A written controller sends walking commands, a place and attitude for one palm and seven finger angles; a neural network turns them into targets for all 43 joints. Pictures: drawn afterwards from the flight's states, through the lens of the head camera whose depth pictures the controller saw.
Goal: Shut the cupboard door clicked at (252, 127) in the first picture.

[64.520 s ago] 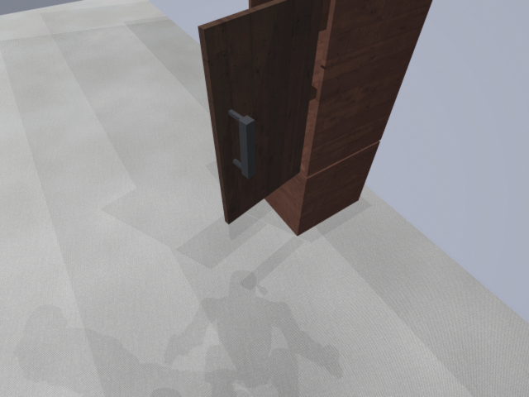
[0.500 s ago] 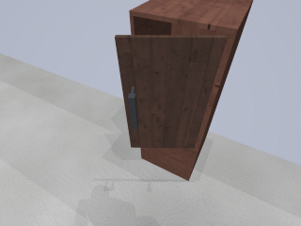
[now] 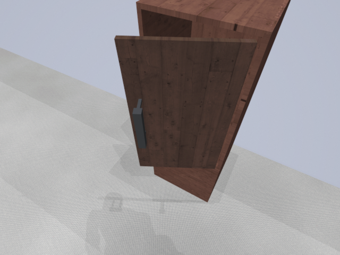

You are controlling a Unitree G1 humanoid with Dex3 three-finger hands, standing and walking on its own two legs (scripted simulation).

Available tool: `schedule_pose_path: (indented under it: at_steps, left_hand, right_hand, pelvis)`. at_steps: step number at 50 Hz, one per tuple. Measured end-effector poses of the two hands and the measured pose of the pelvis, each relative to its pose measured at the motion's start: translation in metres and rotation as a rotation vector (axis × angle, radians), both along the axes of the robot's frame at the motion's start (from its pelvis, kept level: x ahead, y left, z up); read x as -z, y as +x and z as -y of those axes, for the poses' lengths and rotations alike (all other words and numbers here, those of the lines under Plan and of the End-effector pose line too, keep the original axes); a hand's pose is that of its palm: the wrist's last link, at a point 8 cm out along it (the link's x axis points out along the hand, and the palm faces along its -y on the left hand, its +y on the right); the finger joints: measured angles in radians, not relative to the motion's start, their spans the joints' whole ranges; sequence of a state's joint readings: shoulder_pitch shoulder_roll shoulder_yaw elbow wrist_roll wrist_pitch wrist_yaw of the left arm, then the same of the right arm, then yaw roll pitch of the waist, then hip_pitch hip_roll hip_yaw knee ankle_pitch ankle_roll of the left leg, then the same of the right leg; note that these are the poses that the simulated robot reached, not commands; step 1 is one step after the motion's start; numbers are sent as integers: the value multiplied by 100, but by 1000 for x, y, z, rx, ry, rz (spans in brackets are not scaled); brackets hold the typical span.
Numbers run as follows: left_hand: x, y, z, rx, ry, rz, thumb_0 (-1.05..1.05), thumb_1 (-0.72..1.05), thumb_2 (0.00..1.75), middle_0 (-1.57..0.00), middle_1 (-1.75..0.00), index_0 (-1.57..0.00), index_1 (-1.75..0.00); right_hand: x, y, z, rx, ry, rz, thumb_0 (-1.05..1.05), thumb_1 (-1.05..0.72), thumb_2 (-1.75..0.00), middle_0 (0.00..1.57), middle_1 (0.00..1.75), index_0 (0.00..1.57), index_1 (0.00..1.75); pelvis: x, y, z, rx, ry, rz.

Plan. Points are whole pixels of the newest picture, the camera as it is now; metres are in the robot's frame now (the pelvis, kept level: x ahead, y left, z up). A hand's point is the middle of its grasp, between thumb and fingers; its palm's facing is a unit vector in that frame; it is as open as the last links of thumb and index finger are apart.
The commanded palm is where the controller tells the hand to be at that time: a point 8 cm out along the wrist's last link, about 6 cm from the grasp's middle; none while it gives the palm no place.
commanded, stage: look again from close up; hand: left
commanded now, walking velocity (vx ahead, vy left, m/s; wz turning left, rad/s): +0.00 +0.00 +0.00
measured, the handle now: (141, 124) +0.50 +0.13 -0.03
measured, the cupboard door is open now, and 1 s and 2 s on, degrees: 27 27 27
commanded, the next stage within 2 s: shuffle to correct the standing spot in 0.02 s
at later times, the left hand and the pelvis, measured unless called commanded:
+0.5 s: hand out of the picture +0.06 +0.15 -0.18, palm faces +0.04 -0.98 -0.20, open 7.4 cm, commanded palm none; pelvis +0.05 -0.03 -0.01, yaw +0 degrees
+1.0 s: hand out of the picture +0.09 +0.13 -0.18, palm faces +0.07 -0.98 -0.16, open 7.3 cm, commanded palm none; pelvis +0.09 -0.03 +0.00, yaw +0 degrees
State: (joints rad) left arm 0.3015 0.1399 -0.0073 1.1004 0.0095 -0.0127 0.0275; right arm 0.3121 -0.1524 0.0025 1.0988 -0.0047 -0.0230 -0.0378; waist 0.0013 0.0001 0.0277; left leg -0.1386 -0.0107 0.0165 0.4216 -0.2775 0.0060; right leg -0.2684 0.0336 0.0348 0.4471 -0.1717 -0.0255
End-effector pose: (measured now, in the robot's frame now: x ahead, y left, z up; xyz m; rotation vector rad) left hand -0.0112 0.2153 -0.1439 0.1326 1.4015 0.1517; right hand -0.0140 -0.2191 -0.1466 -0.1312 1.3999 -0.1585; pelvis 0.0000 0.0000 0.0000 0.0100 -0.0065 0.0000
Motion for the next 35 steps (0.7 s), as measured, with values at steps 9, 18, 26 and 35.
schedule_pose_path:
  at_steps: [9,18,26,35]
  left_hand:
    - [-4,35,-7,12,34,68,1,93,90,-20,-30,-20,-30]
    - [3,50,1,15,17,52,1,92,90,-20,-30,-20,-30]
    - [8,64,25,-18,14,29,0,91,90,-20,-30,-20,-30]
    - [7,49,53,-57,-30,-39,0,91,90,-20,-30,-20,-30]
  right_hand:
    - [4,15,-4,-5,24,7,0,-91,-89,20,30,20,30]
    - [6,24,8,18,7,-5,0,-91,-89,20,30,20,30]
    - [11,45,46,14,-42,-56,0,-91,-89,20,30,20,30]
    - [-12,132,66,-37,-87,88,0,-91,-89,20,30,20,30]
  pelvis:
    - [0,11,5,-3,-3,4]
    - [6,29,14,7,8,-7]
    - [13,54,37,-15,-3,-31]
    - [2,67,46,-1,-13,-30]
